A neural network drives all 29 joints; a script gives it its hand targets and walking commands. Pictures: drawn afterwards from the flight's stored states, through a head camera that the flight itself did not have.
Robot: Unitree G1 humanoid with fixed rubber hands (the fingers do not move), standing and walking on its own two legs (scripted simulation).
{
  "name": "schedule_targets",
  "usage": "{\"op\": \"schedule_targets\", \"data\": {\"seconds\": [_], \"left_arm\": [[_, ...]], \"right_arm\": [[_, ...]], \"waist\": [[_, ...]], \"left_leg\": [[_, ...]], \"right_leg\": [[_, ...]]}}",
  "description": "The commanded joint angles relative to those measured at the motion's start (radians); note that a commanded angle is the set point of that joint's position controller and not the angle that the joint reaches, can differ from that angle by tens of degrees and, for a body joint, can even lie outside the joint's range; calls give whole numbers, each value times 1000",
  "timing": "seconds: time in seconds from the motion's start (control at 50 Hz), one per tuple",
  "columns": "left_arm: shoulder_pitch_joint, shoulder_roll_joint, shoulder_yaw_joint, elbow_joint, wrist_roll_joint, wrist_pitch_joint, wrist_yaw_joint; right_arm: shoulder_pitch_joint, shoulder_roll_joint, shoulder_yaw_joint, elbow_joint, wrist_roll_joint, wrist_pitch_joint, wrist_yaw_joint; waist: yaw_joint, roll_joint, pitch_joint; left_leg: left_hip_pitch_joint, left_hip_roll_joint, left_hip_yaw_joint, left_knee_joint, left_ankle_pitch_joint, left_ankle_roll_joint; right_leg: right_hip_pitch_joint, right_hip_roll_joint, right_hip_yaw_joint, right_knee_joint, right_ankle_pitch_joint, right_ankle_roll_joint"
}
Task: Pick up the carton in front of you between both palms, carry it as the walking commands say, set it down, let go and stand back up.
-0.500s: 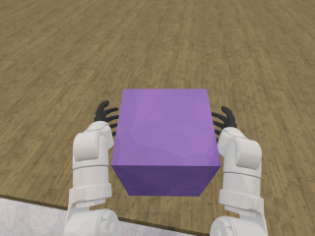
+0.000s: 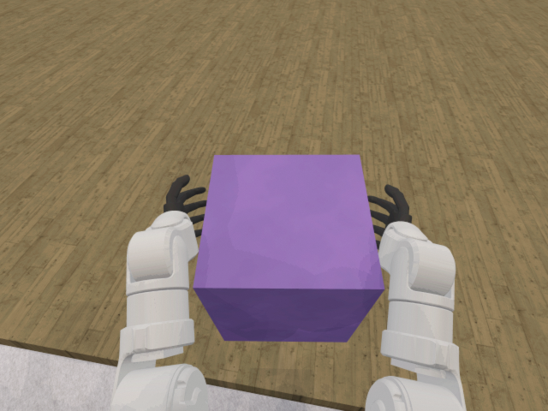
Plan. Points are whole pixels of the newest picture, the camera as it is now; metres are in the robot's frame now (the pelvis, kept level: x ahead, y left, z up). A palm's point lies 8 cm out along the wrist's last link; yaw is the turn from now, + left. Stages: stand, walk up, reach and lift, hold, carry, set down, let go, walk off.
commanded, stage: carry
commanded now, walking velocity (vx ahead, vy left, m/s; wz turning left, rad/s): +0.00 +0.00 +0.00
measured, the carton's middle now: (285, 256) +0.33 +0.00 +0.05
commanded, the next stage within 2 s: none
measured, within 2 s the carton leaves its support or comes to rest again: neither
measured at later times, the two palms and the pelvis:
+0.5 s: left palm (178, 223) +0.33 +0.16 +0.12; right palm (394, 234) +0.32 -0.15 +0.12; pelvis +0.00 +0.00 +0.00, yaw +0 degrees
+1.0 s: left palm (211, 137) +0.50 +0.13 +0.15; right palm (389, 145) +0.50 -0.17 +0.14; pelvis +0.16 -0.02 +0.00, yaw -2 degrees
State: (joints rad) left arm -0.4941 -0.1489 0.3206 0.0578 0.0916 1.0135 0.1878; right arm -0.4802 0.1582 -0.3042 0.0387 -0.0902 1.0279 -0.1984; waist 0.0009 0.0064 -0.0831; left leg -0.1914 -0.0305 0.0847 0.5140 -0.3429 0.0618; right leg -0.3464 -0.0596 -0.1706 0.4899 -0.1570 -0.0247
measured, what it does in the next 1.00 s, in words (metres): walks ahead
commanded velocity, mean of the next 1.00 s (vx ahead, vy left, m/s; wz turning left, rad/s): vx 0.29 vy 0.00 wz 0.00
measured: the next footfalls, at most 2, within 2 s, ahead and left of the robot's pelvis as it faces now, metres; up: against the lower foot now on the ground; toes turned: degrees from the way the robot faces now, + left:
left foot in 1.20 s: +0.55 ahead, +0.12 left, +0.08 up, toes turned +5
right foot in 1.82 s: +0.87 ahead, -0.05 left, +0.08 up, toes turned -7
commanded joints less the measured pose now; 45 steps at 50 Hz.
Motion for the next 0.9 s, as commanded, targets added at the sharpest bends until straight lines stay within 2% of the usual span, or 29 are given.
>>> {"op": "schedule_targets", "data": {"seconds": [0.0,0.42,0.44,0.48,0.5,0.52,0.54,0.56,0.6,0.62,0.64,0.66,0.68,0.7,0.72,0.74,0.76,0.78,0.8,0.84,0.88], "left_arm": [[-540,-755,-567,-15,-146,7,-1],[-539,-755,-566,-16,-146,7,-1],[-544,-757,-569,-19,-151,6,-1],[-578,-758,-578,-41,-165,1,0],[-603,-750,-581,-56,-168,0,2],[-621,-737,-580,-65,-171,0,5],[-628,-720,-577,-71,-173,2,10],[-622,-705,-574,-70,-176,5,14],[-617,-666,-563,-90,-189,14,25],[-610,-644,-554,-91,-191,21,30],[-588,-625,-544,-83,-190,29,34],[-566,-613,-531,-78,-189,35,37],[-558,-605,-520,-79,-190,40,40],[-534,-591,-510,-70,-184,46,42],[-516,-561,-504,-63,-170,51,49],[-537,-577,-511,-73,-170,58,50],[-564,-593,-524,-98,-191,65,41],[-606,-626,-547,-121,-213,69,31],[-647,-652,-571,-149,-235,67,21],[-692,-674,-601,-180,-256,57,12],[-684,-666,-609,-191,-261,51,13]], "right_arm": [[-572,732,555,-27,138,-12,1],[-571,731,555,-27,138,-12,1],[-577,733,556,-31,140,-13,0],[-611,732,560,-49,147,-16,-2],[-623,722,563,-57,150,-16,-6],[-632,709,565,-61,154,-14,-10],[-638,694,569,-66,158,-13,-15],[-645,676,570,-77,164,-11,-21],[-657,638,576,-121,184,-6,-32],[-655,618,574,-133,189,-1,-37],[-644,600,568,-138,190,6,-43],[-641,591,564,-142,193,13,-47],[-628,591,562,-134,196,21,-48],[-613,587,557,-123,198,28,-49],[-625,577,554,-143,200,39,-48],[-653,588,549,-140,201,47,-45],[-667,593,537,-137,196,51,-44],[-659,604,517,-119,184,55,-43],[-657,618,504,-113,176,57,-41],[-659,631,498,-112,164,54,-38],[-645,624,505,-118,155,50,-39]], "waist": [[-1,3,-281],[-1,3,-281],[0,6,-288],[1,36,-257],[-12,50,-213],[-28,77,-158],[-39,111,-105],[-39,130,-87],[-43,131,-113],[-42,123,-140],[-35,113,-170],[-12,97,-198],[27,72,-242],[73,1,-279],[74,-228,-312],[75,-260,-301],[69,-147,-294],[63,-61,-279],[58,-25,-267],[46,-56,-239],[45,-74,-225]], "left_leg": [[-8,169,-122,-89,311,7],[-7,169,-121,-89,314,7],[-7,164,-121,-106,235,9],[-32,161,-159,-151,-97,47],[-43,178,-211,-181,-277,78],[-48,212,-283,-229,-389,111],[-38,260,-354,-274,-418,142],[-1,304,-406,-280,-371,175],[135,328,-404,-245,-115,195],[181,322,-362,-203,40,189],[189,299,-306,-149,144,170],[136,262,-223,-82,229,137],[24,218,-127,14,323,93],[-123,162,-42,202,357,39],[-400,46,35,483,136,-26],[-579,-3,-17,637,-192,-20],[-629,45,-77,759,-210,-1],[-665,73,-84,811,-176,8],[-693,96,-88,827,-140,14],[-717,118,-75,840,-22,1],[-750,126,-59,857,43,-17]], "right_leg": [[202,-113,120,-22,180,-21],[201,-113,119,-22,181,-20],[201,-105,116,-27,105,-20],[145,-62,91,7,-211,-25],[75,-36,78,46,-329,-25],[-7,-3,44,115,-349,-20],[-89,30,11,199,-303,-14],[-162,28,30,260,-258,-18],[-267,25,50,269,-287,-26],[-259,35,46,239,-293,-29],[-203,54,29,179,-281,-34],[-69,82,0,80,-222,-41],[157,92,-9,-13,-138,-50],[385,31,108,-93,-120,-76],[548,-224,543,-163,-75,-196],[613,-315,729,-192,57,-283],[581,-325,692,-154,61,-298],[544,-302,616,-140,30,-278],[511,-279,555,-145,-47,-244],[445,-227,456,-181,-104,-203],[421,-210,404,-194,-77,-198]]}}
